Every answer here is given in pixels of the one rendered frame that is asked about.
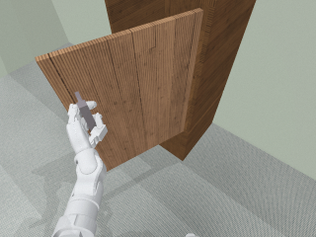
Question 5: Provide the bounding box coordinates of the cupboard door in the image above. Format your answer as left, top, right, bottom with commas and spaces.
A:
35, 8, 203, 172

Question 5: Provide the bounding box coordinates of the robot left forearm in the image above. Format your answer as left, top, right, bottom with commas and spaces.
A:
51, 148, 107, 237

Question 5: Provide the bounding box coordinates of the robot left hand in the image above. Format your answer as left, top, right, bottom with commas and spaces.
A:
66, 101, 108, 155

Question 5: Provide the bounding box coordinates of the handle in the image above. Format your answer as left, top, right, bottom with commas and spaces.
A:
74, 91, 97, 131

